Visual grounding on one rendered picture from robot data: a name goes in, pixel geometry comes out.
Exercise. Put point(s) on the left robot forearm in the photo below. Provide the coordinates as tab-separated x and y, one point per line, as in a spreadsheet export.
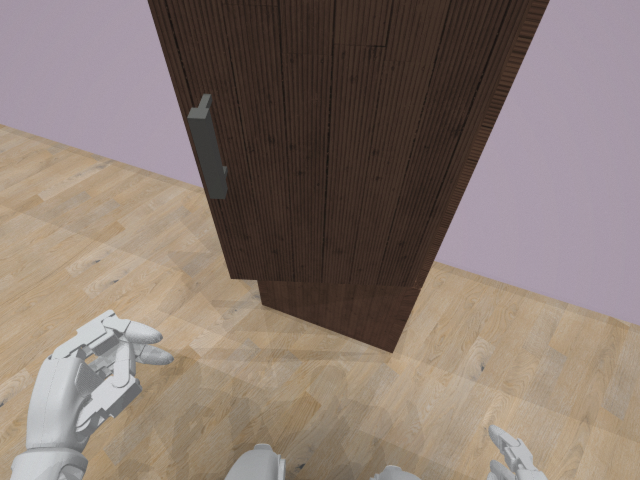
50	463

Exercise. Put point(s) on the cupboard door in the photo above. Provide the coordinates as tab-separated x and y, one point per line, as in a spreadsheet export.
343	124

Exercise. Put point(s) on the handle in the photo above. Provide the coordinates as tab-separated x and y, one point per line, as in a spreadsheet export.
202	130

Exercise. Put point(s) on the right robot hand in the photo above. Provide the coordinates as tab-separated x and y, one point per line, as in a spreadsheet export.
517	456

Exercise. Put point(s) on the left robot thigh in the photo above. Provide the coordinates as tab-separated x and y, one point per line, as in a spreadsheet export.
258	464

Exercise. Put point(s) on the left robot hand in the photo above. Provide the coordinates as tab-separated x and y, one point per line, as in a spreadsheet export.
58	414

